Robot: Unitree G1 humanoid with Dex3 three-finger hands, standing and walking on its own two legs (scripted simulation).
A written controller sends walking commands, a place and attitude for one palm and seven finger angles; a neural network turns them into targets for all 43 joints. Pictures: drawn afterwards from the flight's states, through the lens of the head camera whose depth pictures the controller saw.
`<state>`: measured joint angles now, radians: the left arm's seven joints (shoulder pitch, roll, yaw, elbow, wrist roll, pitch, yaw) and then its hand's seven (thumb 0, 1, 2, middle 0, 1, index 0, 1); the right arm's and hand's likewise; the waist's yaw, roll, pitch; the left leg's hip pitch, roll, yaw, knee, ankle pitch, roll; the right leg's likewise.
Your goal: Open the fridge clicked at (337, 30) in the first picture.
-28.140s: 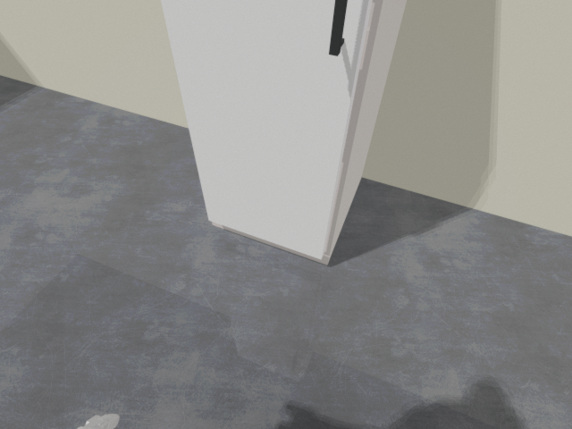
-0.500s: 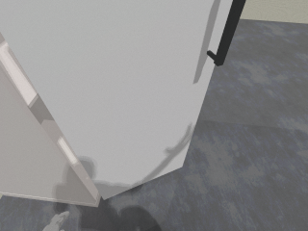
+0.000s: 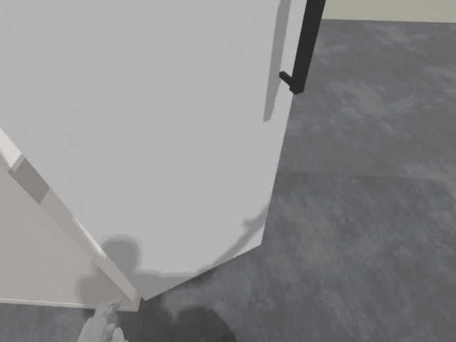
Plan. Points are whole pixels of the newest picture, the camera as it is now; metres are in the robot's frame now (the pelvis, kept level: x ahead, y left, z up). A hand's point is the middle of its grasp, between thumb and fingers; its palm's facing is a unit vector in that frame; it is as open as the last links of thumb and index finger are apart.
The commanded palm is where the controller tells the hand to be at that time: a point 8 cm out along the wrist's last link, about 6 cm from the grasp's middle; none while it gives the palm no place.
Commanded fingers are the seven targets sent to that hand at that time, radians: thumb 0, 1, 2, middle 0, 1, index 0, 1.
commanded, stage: slip the hand off the handle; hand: right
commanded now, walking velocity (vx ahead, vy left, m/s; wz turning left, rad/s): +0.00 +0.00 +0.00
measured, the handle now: (302, 22) +0.55 -0.10 +0.28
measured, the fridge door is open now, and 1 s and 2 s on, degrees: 60 60 60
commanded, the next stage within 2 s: draw the hand back to the body in 0.74 s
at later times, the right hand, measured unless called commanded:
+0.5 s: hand out of the picture +0.27 -0.39 +0.28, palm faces +0.56 +0.82 -0.10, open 14.7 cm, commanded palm +0.21 -0.42 +0.27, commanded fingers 0.00 0.55 -0.20 0.25 1.15 0.25 1.15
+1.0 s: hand out of the picture +0.22 -0.39 +0.25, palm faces +0.42 +0.88 -0.21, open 14.7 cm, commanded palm +0.16 -0.42 +0.26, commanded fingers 0.00 0.55 -0.20 0.25 1.15 0.25 1.15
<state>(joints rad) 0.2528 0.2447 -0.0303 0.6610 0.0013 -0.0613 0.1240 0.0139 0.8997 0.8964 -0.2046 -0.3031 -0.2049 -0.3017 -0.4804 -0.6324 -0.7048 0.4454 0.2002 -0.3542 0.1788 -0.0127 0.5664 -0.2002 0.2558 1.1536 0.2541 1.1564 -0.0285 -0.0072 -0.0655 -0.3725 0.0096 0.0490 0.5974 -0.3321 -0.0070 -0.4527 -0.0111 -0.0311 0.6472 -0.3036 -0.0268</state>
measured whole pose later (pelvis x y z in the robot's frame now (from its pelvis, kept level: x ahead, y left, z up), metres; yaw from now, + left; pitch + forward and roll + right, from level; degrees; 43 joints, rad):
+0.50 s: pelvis -0.01 -0.01 +0.00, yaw +0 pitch +4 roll +2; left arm 0.28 0.26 -0.04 0.66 0.00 -0.08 0.15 0.02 0.90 0.90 -0.20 -0.30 -0.20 -0.30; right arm -0.31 -0.64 -0.77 0.30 0.28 -0.32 0.24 -0.01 0.57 -0.20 0.26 1.15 0.26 1.16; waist -0.03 -0.01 -0.05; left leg -0.34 0.01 0.05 0.59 -0.32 -0.01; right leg -0.43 -0.01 -0.03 0.64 -0.29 -0.03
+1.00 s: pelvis -0.01 +0.01 +0.00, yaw -2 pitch +2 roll +2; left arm 0.22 0.27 -0.08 0.63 -0.06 -0.14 0.19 0.02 0.90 0.90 -0.20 -0.30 -0.21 -0.30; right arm -0.17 -0.69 -0.71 0.22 0.33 0.02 0.43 -0.01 0.57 -0.20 0.25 1.15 0.25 1.16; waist -0.09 -0.03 -0.05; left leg -0.27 0.01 0.09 0.55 -0.31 0.00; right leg -0.37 0.00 0.01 0.62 -0.28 -0.02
